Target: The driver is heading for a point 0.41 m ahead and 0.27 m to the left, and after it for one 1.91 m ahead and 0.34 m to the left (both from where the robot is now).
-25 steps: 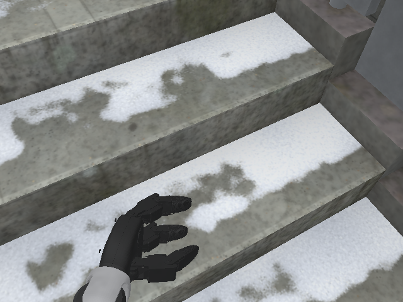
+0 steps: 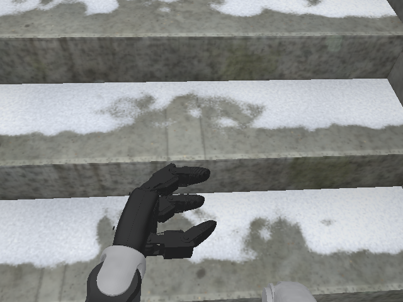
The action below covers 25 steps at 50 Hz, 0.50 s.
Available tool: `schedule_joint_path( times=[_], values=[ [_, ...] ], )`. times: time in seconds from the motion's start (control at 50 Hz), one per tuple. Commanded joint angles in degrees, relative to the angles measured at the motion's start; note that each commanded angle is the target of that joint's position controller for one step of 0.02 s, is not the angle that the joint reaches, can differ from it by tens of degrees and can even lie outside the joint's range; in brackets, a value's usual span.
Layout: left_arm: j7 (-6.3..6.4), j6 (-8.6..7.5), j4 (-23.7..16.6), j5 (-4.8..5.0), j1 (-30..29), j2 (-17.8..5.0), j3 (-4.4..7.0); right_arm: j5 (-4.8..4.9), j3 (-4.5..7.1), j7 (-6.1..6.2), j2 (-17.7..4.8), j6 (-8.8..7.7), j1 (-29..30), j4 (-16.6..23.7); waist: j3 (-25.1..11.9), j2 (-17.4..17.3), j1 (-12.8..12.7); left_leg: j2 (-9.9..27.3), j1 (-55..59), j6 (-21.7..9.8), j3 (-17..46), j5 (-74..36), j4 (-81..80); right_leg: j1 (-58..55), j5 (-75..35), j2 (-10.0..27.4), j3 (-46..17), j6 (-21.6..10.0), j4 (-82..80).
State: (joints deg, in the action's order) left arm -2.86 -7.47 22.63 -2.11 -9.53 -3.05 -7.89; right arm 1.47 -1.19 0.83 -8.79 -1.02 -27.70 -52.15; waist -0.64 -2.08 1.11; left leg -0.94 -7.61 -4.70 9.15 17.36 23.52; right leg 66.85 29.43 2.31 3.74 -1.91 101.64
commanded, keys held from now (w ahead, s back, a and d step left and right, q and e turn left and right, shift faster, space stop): w+q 0.70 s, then q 0.20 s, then e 0.10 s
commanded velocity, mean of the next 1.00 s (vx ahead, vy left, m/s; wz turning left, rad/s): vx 0.43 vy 0.00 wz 0.57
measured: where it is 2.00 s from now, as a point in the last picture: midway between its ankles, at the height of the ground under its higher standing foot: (114, 149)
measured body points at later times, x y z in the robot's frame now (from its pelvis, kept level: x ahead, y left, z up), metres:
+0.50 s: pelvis +0.26 -0.03 +0.14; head +0.27 -0.06 +0.59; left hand +0.12 +0.12 +0.00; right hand +0.49 -0.10 +0.04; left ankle +0.29 +0.13 -0.27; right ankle +0.21 -0.15 -0.59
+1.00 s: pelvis +0.51 +0.10 +0.31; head +0.51 +0.14 +0.76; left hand +0.65 +0.38 +0.27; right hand +0.63 -0.09 +0.18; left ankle +0.47 +0.16 -0.43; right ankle +0.67 +0.02 -0.09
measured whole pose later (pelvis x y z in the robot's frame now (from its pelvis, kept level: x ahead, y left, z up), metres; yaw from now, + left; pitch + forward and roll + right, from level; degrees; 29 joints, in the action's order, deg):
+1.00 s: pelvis +0.51 +0.10 +0.31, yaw +34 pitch +3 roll -3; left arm 0.8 -5.3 30.3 0.2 -1.2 -5.4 -5.2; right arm -2.0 -1.6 -2.1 -9.2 -0.6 -24.6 -53.3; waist -2.8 1.2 -0.4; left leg -1.7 -17.5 -3.6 2.9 15.5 30.0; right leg 77.1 11.6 0.9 -1.7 -3.1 122.7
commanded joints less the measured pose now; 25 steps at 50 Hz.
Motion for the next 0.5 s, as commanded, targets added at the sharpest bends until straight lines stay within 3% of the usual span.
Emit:
schedule_joint_path(
  times=[0.02, 0.04, 0.06, 0.08, 0.1, 0.12, 0.14, 0.16, 0.18, 0.2, 0.22, 0.24, 0.26, 0.28, 0.3, 0.32, 0.34, 0.36, 0.4, 0.42, 0.44, 0.48, 0.5],
  values=[
    [2.83, 0.28, -5.2, -1.15, 4.0, -8.5, 2.63, 1.34, 4.04, 2.51, -14.7, -2.64, 0.6, 3.8, -14.9, -2.2, -8.9, 0.0, -32.7, -7.4, 0.2, -65.3, -14.8, -58.8, -10.0, -8.2, 12.2, 1.3, -26.5],
    [4.33, 0.57, -4.0, -1.45, 13.1, -13.6, 5.94, -0.18, 6.56, 1.51, -23.1, -2.99, 6.2, 6.4, -22.4, -9.2, -14.7, 5.5, -19.7, -7.6, 3.3, -89.8, -9.7, -62.9, -11.8, -8.2, 7.4, 2.0, -27.0],
    [4.88, 1.24, -0.2, 0.01, 22.9, -18.6, 8.46, -0.61, 8.01, 1.23, -26.6, -2.32, 12.3, 7.7, -23.7, -10.8, -19.1, 7.5, -4.4, -6.2, 3.3, -93.5, -0.4, -58.5, -8.0, -7.2, 3.0, 1.5, -39.4],
    [5.11, 2.08, 5.5, 1.01, 32.2, -21.4, 10.22, -1.22, 7.27, 1.16, -21.5, -2.54, 16.8, 9.2, -22.0, -4.9, -20.2, 7.8, -3.4, -4.4, 4.9, -86.8, 14.6, -61.2, -5.0, -3.2, -7.9, -1.5, -48.4],
    [4.36, 2.44, 11.4, 0.0, 40.8, -25.0, 10.76, -3.18, 4.61, 0.06, -10.6, -3.48, 21.5, 12.8, -19.6, 16.7, -17.4, 0.7, -12.0, -4.2, 4.1, -37.5, 37.3, -65.8, -2.4, 7.3, -29.5, -5.9, -65.2],
    [5.24, 3.15, 11.3, -2.68, 33.1, -20.5, 9.48, -4.1, 3.59, -2.44, -2.6, -3.85, 17.4, 15.6, -21.1, 34.2, -9.3, -10.8, -30.2, -3.2, 11.1, -11.6, 70.9, -64.7, 4.9, 16.5, -62.1, -11.8, -86.6],
    [5.49, 3.88, 10.1, -0.2, 23.9, -13.3, 8.04, -3.04, 3.86, -4.64, -2.2, -4.51, 11.8, 15.7, -11.8, 21.3, -3.9, -8.4, -38.8, -1.9, 10.2, -8.4, 89.4, -57.1, 12.5, 19.8, -61.5, -12.2, -88.8],
    [4.85, 4.33, 14.5, 0.76, 23.5, -9.7, 7.83, -2.33, 2.43, -5.36, -0.2, -4.31, 14.6, 18.3, -2.6, 11.8, -1.4, -7.1, -44.9, -2.2, 5.7, -8.7, 97.2, -50.3, 14.9, 18.5, -50.6, -10.1, -86.4],
    [3.81, 4.16, 18.5, 1.19, 23.7, -6.8, 7.85, -2.17, 1.49, -5.53, 1.3, -3.87, 13.5, 17.7, 2.0, 4.6, 1.4, -4.8, -48.3, -2.7, 4.5, -9.4, 99.0, -45.6, 7.9, 15.8, -37.1, -6.9, -81.0],
    [2.58, 4.14, 21.7, 0.48, 23.2, -3.4, 7.55, -0.74, 1.15, -5.2, 1.2, -3.26, 10.1, 16.2, 2.1, 3.2, 4.1, -2.7, -48.1, -3.2, 4.9, -10.5, 99.1, -43.4, 1.3, 12.4, -27.0, -4.1, -78.5],
    [1.68, 3.95, 23.9, -0.04, 22.7, -0.9, 7.04, 1.14, 0.53, -5.25, 1.4, -2.89, 8.2, 15.6, 2.8, 3.4, 5.8, -2.2, -49.1, -3.4, 5.5, -10.9, 100.2, -41.3, -4.0, 10.1, -19.6, -2.7, -77.9],
    [1.11, 3.83, 25.3, 0.55, 23.5, -1.9, 7.57, 1.18, -0.31, -5.2, 2.3, -3.13, 7.8, 16.2, 2.4, 1.7, 6.3, -0.9, -51.5, -3.5, 4.6, -12.6, 98.4, -41.8, -8.1, 9.7, -14.5, -2.1, -77.9],
    [0.9, 3.5, 26.6, 0.41, 24.4, -2.0, 7.63, 1.43, -0.64, -5.07, 2.4, -2.8, 9.5, 16.1, 3.0, 0.4, 6.0, -0.3, -54.1, -3.1, 4.4, -14.3, 97.0, -41.5, -9.4, 9.3, -10.8, -1.9, -78.5],
    [1.04, 3.37, 27.6, 0.35, 24.8, -4.1, 8.06, 1.07, -1.14, -4.52, 2.8, -2.22, 10.9, 16.6, 3.7, 0.6, 5.8, 0.3, -57.1, -1.8, 2.6, -16.7, 94.2, -40.6, -10.0, 9.2, -7.6, -2.1, -79.6],
    [1.44, 2.84, 28.2, 0.17, 25.8, -5.2, 8.08, 0.05, -1.55, -4.03, 3.0, -1.83, 14.2, 17.7, 3.6, -0.2, 5.0, 0.8, -57.3, -1.0, 1.8, -20.7, 91.4, -38.7, -11.1, 9.3, -5.7, -1.9, -80.2],
    [1.79, 2.73, 28.6, -0.57, 27.0, -6.4, 7.9, -0.68, -1.8, -3.4, 2.9, -1.34, 18.0, 19.1, 3.3, 1.1, 4.1, 0.8, -58.2, 0.3, -0.3, -23.7, 88.6, -38.0, -12.4, 9.2, -3.6, -2.3, -81.0],
    [2.1, 2.43, 28.5, -0.93, 27.6, -7.0, 7.61, -0.99, -1.64, -2.77, 1.9, -1.12, 19.7, 19.5, 1.8, 2.1, 3.2, 0.7, -58.1, 1.7, -1.9, -26.4, 87.1, -38.4, -14.0, 9.4, -2.6, -2.7, -81.5],
    [2.01, 2.09, 29.3, -1.97, 31.6, -8.2, 7.25, -0.31, -1.52, -2.07, 2.8, -0.66, 19.5, 18.4, -0.3, 4.3, 1.3, -0.1, -62.5, 2.4, -3.1, -27.0, 96.4, -44.4, -15.4, 12.3, -5.0, -4.9, -81.4],
    [2.39, 2.01, 30.1, -0.92, 36.7, -9.6, 7.53, -0.41, -1.45, -1.23, 2.5, -0.41, 22.0, 19.4, -0.5, 6.8, -1.1, 1.6, -71.5, 2.7, -1.3, -23.6, 98.3, -53.7, -14.2, 14.3, -6.1, -5.1, -80.8],
    [2.87, 2.37, 31.2, -0.81, 40.3, -9.1, 7.36, -0.02, -2.04, -0.92, 3.8, -0.29, 26.1, 21.4, 0.9, 8.2, -3.3, 1.5, -78.8, 2.2, -0.6, -19.4, 104.1, -59.4, -16.8, 16.6, -8.0, -5.2, -81.7],
    [3.32, 3.04, 31.3, -0.56, 42.1, -9.3, 7.55, 0.34, -2.21, -0.85, 4.0, -0.23, 27.8, 22.3, 2.2, 8.2, -3.9, 2.9, -84.4, 2.6, 0.9, -16.2, 103.9, -64.6, -17.0, 17.5, -7.7, -4.7, -82.0],
    [4.55, 4.15, 31.8, -0.88, 44.7, -8.0, 7.65, 0.47, -2.54, -1.28, 4.2, -0.46, 32.3, 24.7, 4.6, 8.4, -5.2, 4.9, -89.4, 3.0, 1.0, -11.9, 102.1, -69.6, -18.9, 17.9, -6.6, -4.1, -84.0],
    [5.27, 4.97, 31.6, -0.49, 45.2, -8.1, 7.85, 0.32, -3.28, -2.06, 4.6, -0.6, 35.2, 26.4, 5.0, 7.2, -5.7, 5.9, -88.1, 4.2, -2.5, -11.7, 94.7, -68.5, -15.4, 16.4, -4.8, -3.8, -85.7]
  ],
)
